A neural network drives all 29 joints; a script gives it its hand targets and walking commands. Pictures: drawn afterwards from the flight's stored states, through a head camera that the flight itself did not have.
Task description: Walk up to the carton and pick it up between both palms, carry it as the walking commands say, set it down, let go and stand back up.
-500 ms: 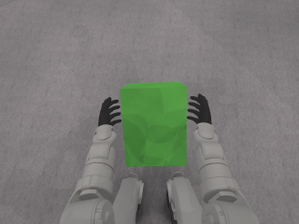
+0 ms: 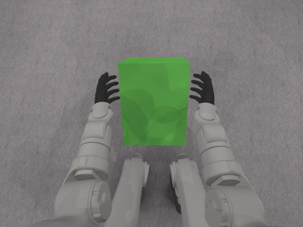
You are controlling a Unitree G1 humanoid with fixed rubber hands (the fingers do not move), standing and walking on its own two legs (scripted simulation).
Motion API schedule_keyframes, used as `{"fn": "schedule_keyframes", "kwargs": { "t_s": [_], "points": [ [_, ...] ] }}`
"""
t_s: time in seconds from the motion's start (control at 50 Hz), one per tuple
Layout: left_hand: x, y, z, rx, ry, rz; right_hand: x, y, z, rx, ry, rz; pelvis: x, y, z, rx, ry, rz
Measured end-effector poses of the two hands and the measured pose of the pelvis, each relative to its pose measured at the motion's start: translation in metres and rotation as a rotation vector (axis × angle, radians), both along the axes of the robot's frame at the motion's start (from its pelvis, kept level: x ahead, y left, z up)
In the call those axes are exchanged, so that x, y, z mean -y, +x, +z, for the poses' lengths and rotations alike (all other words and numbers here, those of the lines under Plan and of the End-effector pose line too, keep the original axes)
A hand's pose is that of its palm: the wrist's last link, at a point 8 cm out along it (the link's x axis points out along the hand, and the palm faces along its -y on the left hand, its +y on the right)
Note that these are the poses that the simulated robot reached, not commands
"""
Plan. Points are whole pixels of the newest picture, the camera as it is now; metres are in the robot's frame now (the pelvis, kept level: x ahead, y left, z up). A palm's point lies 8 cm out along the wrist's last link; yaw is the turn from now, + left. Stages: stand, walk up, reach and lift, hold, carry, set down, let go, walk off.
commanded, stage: set down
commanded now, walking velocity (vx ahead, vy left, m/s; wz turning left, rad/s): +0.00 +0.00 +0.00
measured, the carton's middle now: (155, 97) +0.48 +0.03 -0.20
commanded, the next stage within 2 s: none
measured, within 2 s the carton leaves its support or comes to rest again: neither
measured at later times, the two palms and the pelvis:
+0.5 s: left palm (111, 104) +0.44 +0.16 -0.17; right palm (197, 102) +0.45 -0.10 -0.16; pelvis -0.02 +0.01 -0.07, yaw +0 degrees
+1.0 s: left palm (119, 106) +0.47 +0.16 -0.28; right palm (190, 106) +0.47 -0.10 -0.27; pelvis -0.05 +0.01 -0.14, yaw +0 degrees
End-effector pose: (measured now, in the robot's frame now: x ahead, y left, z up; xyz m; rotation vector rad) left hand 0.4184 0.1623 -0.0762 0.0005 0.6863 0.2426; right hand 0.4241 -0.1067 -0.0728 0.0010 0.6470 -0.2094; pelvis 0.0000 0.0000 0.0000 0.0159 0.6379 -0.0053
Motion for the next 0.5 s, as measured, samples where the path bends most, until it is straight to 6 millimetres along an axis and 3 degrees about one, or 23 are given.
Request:
{"fn": "schedule_keyframes", "kwargs": {
  "t_s": [0.5],
  "points": [
    [-0.002, 0.022, -0.093, -0.021, -0.002, -0.004, -0.003, 0.027, -0.084, -0.019, -0.028, 0.008, -0.012, -0.016, -0.071, -0.040, -0.009, 0.014]
  ]
}}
